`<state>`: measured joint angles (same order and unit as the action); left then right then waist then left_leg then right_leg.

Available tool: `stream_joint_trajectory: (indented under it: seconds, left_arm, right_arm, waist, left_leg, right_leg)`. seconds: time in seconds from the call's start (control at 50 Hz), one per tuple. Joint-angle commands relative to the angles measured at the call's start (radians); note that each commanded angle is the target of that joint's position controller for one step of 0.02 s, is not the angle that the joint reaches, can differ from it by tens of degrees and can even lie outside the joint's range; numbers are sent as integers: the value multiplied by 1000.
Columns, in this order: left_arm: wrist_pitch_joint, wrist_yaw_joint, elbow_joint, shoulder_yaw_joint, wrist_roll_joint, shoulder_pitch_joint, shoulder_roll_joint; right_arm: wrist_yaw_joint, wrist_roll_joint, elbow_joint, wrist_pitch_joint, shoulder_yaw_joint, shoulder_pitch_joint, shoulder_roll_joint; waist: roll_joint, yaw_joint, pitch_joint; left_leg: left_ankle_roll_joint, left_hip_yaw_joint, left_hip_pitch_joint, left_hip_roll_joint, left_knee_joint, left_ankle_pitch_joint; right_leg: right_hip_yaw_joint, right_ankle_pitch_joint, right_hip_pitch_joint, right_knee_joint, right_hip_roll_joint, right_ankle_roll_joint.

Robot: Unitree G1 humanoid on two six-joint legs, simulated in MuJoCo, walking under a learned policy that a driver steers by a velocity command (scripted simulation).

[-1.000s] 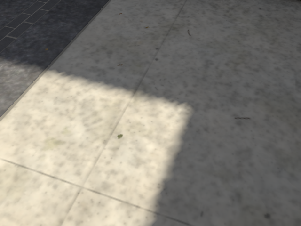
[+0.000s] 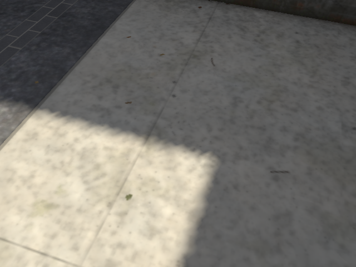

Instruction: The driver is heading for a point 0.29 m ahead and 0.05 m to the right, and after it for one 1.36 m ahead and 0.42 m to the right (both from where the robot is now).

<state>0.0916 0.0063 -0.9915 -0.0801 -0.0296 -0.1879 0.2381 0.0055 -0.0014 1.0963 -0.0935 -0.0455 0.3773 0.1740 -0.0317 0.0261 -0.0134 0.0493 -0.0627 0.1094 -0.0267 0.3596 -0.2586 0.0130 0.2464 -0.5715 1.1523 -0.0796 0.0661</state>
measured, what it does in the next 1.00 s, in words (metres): walks ahead, turning right: right foot, then left foot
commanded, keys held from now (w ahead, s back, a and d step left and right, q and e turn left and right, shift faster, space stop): w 0.12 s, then e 0.78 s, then no key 0.10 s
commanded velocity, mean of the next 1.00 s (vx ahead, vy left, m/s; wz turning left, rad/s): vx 0.15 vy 0.00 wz -0.38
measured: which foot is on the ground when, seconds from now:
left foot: down 0.00-0.28, up 0.30-0.80, down 0.82-1.00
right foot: up 0.00-0.26, down 0.28-0.82, up 0.84-1.00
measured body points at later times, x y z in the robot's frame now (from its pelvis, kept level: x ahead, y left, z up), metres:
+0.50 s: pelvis +0.20 -0.08 -0.01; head +0.24 -0.10 +0.43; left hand +0.36 +0.17 -0.13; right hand +0.28 -0.36 -0.14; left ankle +0.22 +0.09 -0.66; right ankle +0.28 -0.15 -0.74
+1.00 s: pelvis +0.28 -0.05 +0.00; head +0.32 -0.04 +0.45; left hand +0.53 +0.16 -0.12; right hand +0.28 -0.36 -0.10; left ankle +0.34 +0.06 -0.74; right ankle +0.21 -0.17 -0.65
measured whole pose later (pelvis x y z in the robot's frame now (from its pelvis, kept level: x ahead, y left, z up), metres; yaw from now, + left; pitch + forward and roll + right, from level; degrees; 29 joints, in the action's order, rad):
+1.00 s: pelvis +0.28 -0.05 +0.00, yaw -26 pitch +3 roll -1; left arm -0.04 0.03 -0.72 -0.10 -0.02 -0.18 0.33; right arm -0.05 0.02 0.77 -0.02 -0.06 0.16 0.25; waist -0.05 0.01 0.01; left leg 0.00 0.01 0.30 0.03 0.46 -0.22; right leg -0.11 0.43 -0.58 1.15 0.10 -0.06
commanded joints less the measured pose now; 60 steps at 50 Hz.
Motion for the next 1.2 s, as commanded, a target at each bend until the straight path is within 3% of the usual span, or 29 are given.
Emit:
stream_joint_trajectory:
  seconds: [0.02,0.08,0.12,0.2,0.24,0.28,0.3,0.32,0.34,0.36,0.38,0.4,0.44,0.48,0.64,0.74,0.8,0.82,0.84,0.86,0.88,0.9,0.92,0.94,0.98,1.08,1.12,1.16,1.2]
  left_arm:
    - [-2,-3,71,-4,13,78,30]
    - [-5,-9,117,12,12,202,9]
    - [-3,-17,133,17,6,258,19]
    - [-6,-40,156,25,7,300,32]
    - [-8,-50,147,8,13,224,79]
    - [-10,-49,90,-33,18,10,164]
    - [-17,-35,84,-51,34,-99,250]
    - [-16,-40,112,-42,44,-70,294]
    - [-26,-40,132,-31,33,-77,237]
    - [-28,-36,159,-21,24,13,191]
    - [-32,-30,181,-12,18,87,160]
    - [-34,-28,194,-7,22,124,146]
    - [-34,-26,200,-9,44,127,146]
    - [-34,-16,208,-14,50,107,163]
    - [-79,33,259,-30,19,50,193]
    - [-103,41,287,-37,22,24,191]
    - [-118,44,322,-32,11,56,182]
    - [-123,46,332,-24,7,41,154]
    - [-125,43,332,-9,12,-24,84]
    - [-109,37,374,-28,9,-9,143]
    - [-98,29,350,-52,23,-23,230]
    - [-103,26,330,-61,15,-36,239]
    - [-117,31,310,-57,15,-48,209]
    - [-127,31,313,-49,20,-48,181]
    - [-133,26,332,-31,10,-28,130]
    - [-125,16,386,3,22,53,79]
    - [-124,9,390,1,19,55,97]
    - [-122,4,373,-4,19,13,104]
    - [-121,4,361,-11,28,-30,127]
  right_arm:
    - [-15,6,-39,-6,-8,20,123]
    - [-28,7,-51,-1,-15,34,162]
    - [-31,0,-51,-2,-19,53,176]
    - [-33,-5,-36,13,-30,56,184]
    - [-38,-1,-48,21,-38,12,200]
    - [-46,-2,-78,31,-38,-21,200]
    - [-49,30,-125,27,-25,-10,171]
    - [-33,30,-126,7,15,140,48]
    - [-21,6,-120,-9,-5,97,127]
    - [-24,-20,-156,-10,-13,-13,155]
    - [-39,-16,-169,-2,-19,-71,171]
    - [-56,-4,-183,12,-33,-101,197]
    - [-73,8,-208,41,-44,-86,193]
    - [-81,14,-225,52,-44,-85,173]
    - [-84,13,-320,74,-44,-273,177]
    - [-68,-2,-342,50,-39,-299,184]
    - [-51,-11,-325,35,-43,-206,196]
    - [-48,-1,-317,33,-56,-167,237]
    - [-54,19,-331,42,-68,-175,305]
    - [-49,57,-340,53,-74,-188,324]
    - [-51,49,-375,53,-63,-230,267]
    - [-55,36,-391,55,-54,-261,225]
    - [-55,23,-399,58,-49,-274,209]
    - [-56,11,-396,61,-46,-272,206]
    - [-56,15,-392,71,-44,-254,212]
    - [-57,6,-387,87,-55,-223,248]
    - [-49,-3,-379,88,-58,-200,262]
    - [-44,-16,-374,90,-53,-204,261]
    - [-37,-19,-347,83,-36,-149,223]
  waist:
    - [90,-8,88]
    - [99,17,108]
    - [110,29,121]
    - [117,20,124]
    - [147,-35,54]
    - [112,-141,-74]
    - [-65,-141,-204]
    - [-270,-44,-398]
    - [-149,-87,-440]
    - [-95,-80,-290]
    - [15,-55,-185]
    - [31,-35,-122]
    - [-14,4,-106]
    - [-41,13,-110]
    - [-79,-40,-100]
    - [-105,-52,-98]
    - [-112,12,-108]
    - [-72,16,-128]
    - [156,-37,-158]
    - [387,-45,-121]
    - [265,-46,-126]
    - [184,-50,-121]
    - [138,-54,-108]
    - [135,-48,-88]
    - [160,-39,-64]
    - [224,0,-86]
    - [246,13,-82]
    - [234,-11,-67]
    - [179,-30,-67]
  left_leg:
    - [146,228,-57,245,-237,165]
    - [140,167,-11,232,-260,202]
    - [137,142,-9,233,-270,191]
    - [96,45,-84,259,-167,436]
    - [61,12,-118,263,-36,683]
    - [-6,-47,-66,180,300,752]
    - [-61,-77,178,105,648,347]
    - [-108,33,464,-60,991,-427]
    - [-95,166,485,-15,1088,-384]
    - [-81,138,566,22,1085,-302]
    - [-77,125,562,67,1026,-215]
    - [-75,125,521,93,965,-170]
    - [-64,137,422,101,880,-138]
    - [-70,133,418,85,802,-106]
    - [-115,178,495,40,484,20]
    - [-114,180,401,0,331,-44]
    - [-84,153,211,-3,73,56]
    - [-58,191,72,83,8,140]
    - [33,377,-59,316,-8,327]
    - [198,594,-53,441,-37,526]
    - [220,538,-51,450,-15,570]
    - [176,424,-40,384,11,567]
    - [139,350,-29,322,27,535]
    - [139,319,-12,307,27,542]
    - [147,242,28,261,1,520]
    - [164,190,23,264,-2,466]
    - [170,204,38,276,3,435]
    - [154,206,64,270,39,391]
    - [61,177,167,227,95,270]
  right_leg:
    - [-21,-105,-216,-127,-54,-32]
    - [1,-218,-162,-352,-30,-54]
    - [17,-264,-117,-454,-10,-57]
    - [24,-262,-34,-561,15,-13]
    - [42,-226,98,-574,61,29]
    - [54,-336,384,-644,116,73]
    - [-205,-699,669,-588,-78,133]
    - [-639,-847,935,-671,-332,356]
    - [-653,-644,869,-754,-284,333]
    - [-513,-502,734,-771,-229,278]
    - [-421,-413,568,-807,-180,227]
    - [-369,-394,418,-834,-153,210]
    - [-336,-360,266,-868,-111,204]
    - [-311,-380,224,-872,-90,214]
    - [-424,44,271,-871,-49,154]
    - [-493,-49,320,-820,-39,151]
    - [-504,-191,313,-745,4,108]
    - [-465,-130,236,-674,50,63]
    - [-296,183,96,-438,171,4]
    - [-170,405,-107,-254,258,-47]
    - [-191,353,-128,-70,186,-79]
    - [-175,286,-122,-4,173,-99]
    - [-164,244,-115,43,164,-119]
    - [-160,212,-123,96,162,-135]
    - [-115,168,-88,63,164,-149]
    - [-38,167,82,-286,97,-152]
    - [-3,160,164,-402,98,-137]
    - [20,39,268,-600,110,-102]
    - [-29,-172,472,-804,84,-46]
Keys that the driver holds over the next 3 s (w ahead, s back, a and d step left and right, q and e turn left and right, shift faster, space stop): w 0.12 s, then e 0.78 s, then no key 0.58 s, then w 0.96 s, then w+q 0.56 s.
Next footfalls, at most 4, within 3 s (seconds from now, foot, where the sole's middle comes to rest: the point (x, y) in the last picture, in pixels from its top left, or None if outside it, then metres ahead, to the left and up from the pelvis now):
0.28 right None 0.32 -0.16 -0.78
0.82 left None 0.38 0.04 -0.78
1.20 right None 0.25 -0.20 -0.78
1.76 left None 0.42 -0.02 -0.78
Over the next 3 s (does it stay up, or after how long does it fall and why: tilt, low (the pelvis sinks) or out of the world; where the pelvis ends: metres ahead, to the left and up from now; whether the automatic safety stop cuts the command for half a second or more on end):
stays up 0.95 -0.33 0.00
